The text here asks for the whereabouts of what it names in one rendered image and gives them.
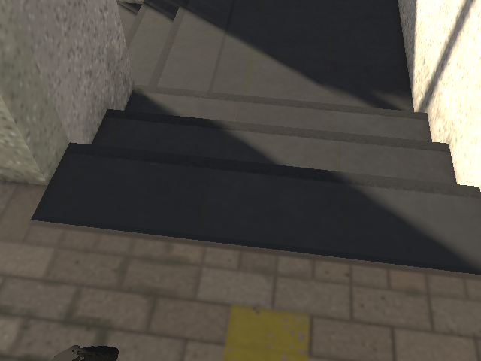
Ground stairs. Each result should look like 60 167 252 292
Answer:
117 0 182 86
92 85 457 184

